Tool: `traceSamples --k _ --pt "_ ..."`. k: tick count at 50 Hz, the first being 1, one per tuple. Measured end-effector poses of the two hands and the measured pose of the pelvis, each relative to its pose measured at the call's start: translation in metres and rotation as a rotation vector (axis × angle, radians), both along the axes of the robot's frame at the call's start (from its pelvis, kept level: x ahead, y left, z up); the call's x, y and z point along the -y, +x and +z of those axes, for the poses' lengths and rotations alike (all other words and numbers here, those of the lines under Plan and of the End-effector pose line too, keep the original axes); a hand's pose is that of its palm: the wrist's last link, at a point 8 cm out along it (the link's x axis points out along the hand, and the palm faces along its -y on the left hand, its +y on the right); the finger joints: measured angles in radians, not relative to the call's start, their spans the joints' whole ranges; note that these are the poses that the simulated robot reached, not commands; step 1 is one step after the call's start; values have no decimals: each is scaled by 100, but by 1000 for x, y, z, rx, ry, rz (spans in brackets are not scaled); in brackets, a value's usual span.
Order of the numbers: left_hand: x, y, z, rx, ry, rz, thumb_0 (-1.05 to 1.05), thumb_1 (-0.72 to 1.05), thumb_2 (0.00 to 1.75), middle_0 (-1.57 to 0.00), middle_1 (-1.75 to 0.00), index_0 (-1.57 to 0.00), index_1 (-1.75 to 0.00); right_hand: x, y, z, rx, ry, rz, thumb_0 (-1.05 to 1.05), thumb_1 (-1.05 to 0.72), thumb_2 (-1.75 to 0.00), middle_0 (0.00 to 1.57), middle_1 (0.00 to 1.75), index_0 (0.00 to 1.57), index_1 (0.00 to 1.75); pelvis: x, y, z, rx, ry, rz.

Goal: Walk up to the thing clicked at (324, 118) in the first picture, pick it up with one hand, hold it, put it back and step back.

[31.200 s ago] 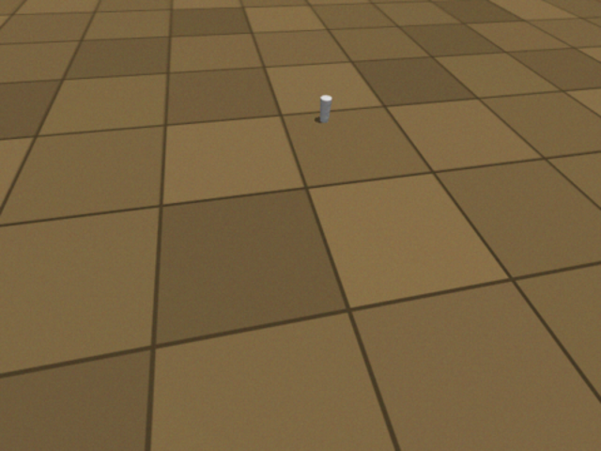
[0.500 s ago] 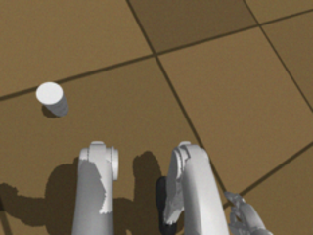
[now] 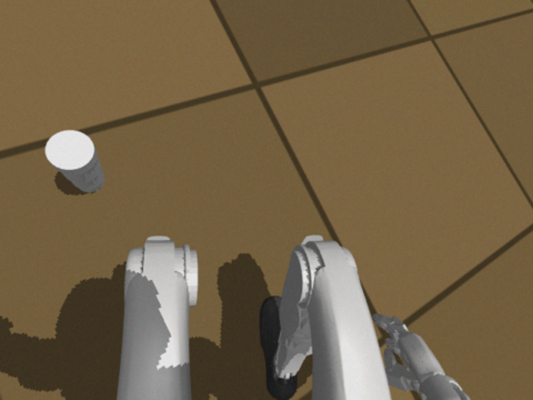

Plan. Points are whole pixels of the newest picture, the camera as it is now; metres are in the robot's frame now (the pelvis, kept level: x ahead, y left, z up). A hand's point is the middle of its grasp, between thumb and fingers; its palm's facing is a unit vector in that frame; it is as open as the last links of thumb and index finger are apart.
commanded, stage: approach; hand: left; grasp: from the side
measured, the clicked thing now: (81, 166) +0.48 +0.31 -0.27
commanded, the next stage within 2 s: close in in 0.36 s
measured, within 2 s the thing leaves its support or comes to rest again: neither
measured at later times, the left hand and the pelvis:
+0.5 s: hand (1, 182) +0.41 +0.39 -0.19, palm faces +0.38 -0.92 +0.00, open 17.5 cm; pelvis +0.00 +0.01 -0.05, yaw -5 degrees
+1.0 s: hand (56, 189) +0.42 +0.33 -0.22, palm faces +0.41 -0.91 -0.01, open 17.4 cm; pelvis -0.02 +0.02 -0.06, yaw -8 degrees
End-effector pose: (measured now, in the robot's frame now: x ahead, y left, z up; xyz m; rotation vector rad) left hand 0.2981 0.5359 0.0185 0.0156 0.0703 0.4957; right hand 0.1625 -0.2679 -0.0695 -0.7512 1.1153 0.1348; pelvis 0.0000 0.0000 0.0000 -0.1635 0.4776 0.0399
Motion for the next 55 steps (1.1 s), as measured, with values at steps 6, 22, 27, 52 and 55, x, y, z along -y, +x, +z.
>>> traceSamples --k 6,22,27,52,55 --pt "21 14 -59 -9 -61 -10 -2 -61 2 -10 -7 -7 -9 -5 1 -5 -16 -23 51 1 -91 -90 20 30 20 30 0 -1 -14 32 -11 -17" --pt "87 67 -188 -40 -50 -77 -2 -61 8 -9 -11 -7 -14 -15 -1 -12 -146 -180 169 1 -92 -90 20 30 20 30 -9 0 -45 143 -83 -47" --pt "118 73 -212 -56 -76 -110 -2 -61 8 -8 -12 -7 -14 -20 -6 -13 -155 -187 192 1 -93 -91 20 30 20 30 -12 -3 -51 177 -103 -54" --pt "174 79 -246 -8 -55 -64 -2 -56 8 -6 -11 -6 -10 -31 -31 0 -206 -248 249 0 -93 -90 20 30 20 30 -20 -15 -62 280 -157 -84" --pt "182 80 -252 6 -74 -40 -2 -55 9 -5 -11 -6 -10 -33 -30 3 -209 -260 259 0 -92 -90 20 30 20 30 -20 -15 -62 290 -161 -88"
